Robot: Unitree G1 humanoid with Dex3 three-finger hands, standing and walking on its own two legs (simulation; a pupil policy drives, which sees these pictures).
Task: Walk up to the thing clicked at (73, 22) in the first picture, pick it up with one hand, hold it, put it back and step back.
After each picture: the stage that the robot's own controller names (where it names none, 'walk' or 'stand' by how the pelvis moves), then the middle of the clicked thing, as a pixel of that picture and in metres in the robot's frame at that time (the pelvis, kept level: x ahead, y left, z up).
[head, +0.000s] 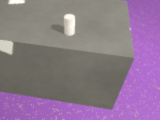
stand; (69, 25) +0.88 +0.08 -0.07
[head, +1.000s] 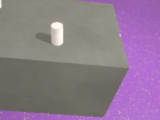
walk; (57, 34) +0.77 +0.12 -0.07
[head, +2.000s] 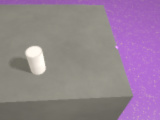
stand; (36, 60) +0.51 +0.21 -0.05
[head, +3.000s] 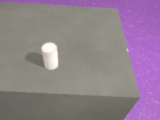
stand; (50, 56) +0.55 +0.16 -0.06
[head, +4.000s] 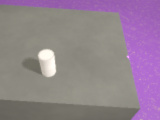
stand; (47, 63) +0.52 +0.16 -0.07
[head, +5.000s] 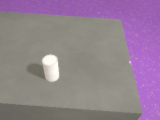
stand; (51, 68) +0.51 +0.16 -0.07
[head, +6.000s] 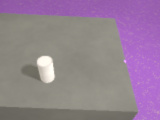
stand; (46, 69) +0.51 +0.17 -0.07
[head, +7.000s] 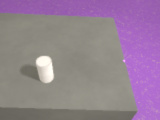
stand; (45, 69) +0.50 +0.18 -0.07
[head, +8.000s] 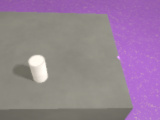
rise first; (38, 69) +0.49 +0.20 -0.07
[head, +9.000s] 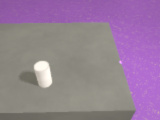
go down; (43, 74) +0.50 +0.21 -0.07
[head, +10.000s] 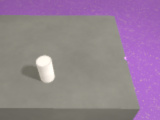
go down; (45, 69) +0.50 +0.20 -0.07
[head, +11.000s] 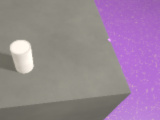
go down; (22, 57) +0.48 +0.19 -0.01
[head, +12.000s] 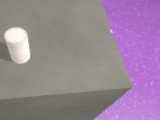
close in; (18, 46) +0.49 +0.19 +0.00
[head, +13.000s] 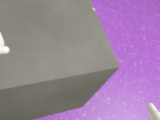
close; out of the picture +0.51 +0.22 +0.04
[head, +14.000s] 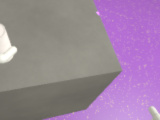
lift; out of the picture +0.48 +0.20 +0.03
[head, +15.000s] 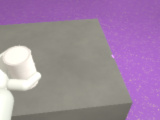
lift; (22, 69) +0.33 +0.17 +0.17
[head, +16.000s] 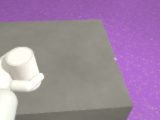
hold; (25, 70) +0.33 +0.17 +0.16
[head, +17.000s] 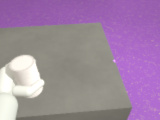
hold; (27, 77) +0.33 +0.16 +0.13
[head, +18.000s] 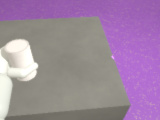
crouch; (22, 60) +0.39 +0.19 +0.13
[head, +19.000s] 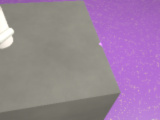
lower; out of the picture +0.49 +0.23 +0.16
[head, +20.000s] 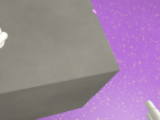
lower; out of the picture +0.51 +0.21 +0.04
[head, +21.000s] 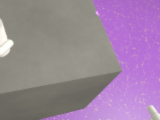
lower; out of the picture +0.50 +0.21 +0.03
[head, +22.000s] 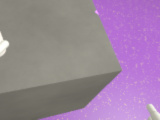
lower; out of the picture +0.49 +0.22 +0.03
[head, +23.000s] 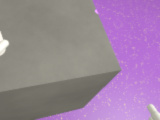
lower; out of the picture +0.50 +0.22 +0.03
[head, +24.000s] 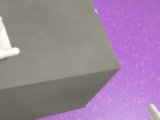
open; out of the picture +0.49 +0.20 +0.03
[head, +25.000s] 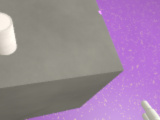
sink last; (2, 35) +0.49 +0.19 +0.03
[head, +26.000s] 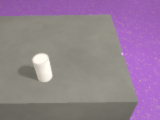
sink last; (42, 68) +0.50 +0.20 -0.02
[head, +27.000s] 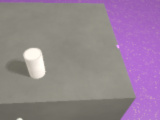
stand; (35, 63) +0.48 +0.20 -0.01
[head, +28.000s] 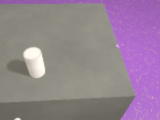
stand; (35, 63) +0.48 +0.20 -0.01
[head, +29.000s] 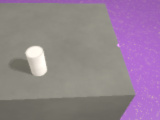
stand; (37, 61) +0.49 +0.19 -0.01
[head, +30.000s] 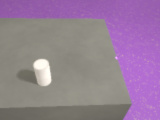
stand; (42, 72) +0.50 +0.18 -0.07
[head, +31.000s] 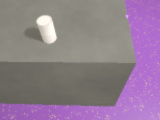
walk; (47, 30) +0.63 +0.19 -0.05
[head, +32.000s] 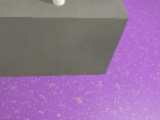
walk; out of the picture +0.92 +0.14 -0.04
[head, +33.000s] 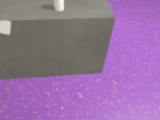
stand; (58, 1) +1.12 +0.20 -0.06
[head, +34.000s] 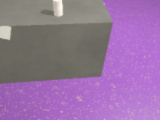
stand; (57, 7) +1.12 +0.19 -0.08
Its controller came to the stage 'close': yes
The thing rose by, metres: 0.22
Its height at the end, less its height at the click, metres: +0.00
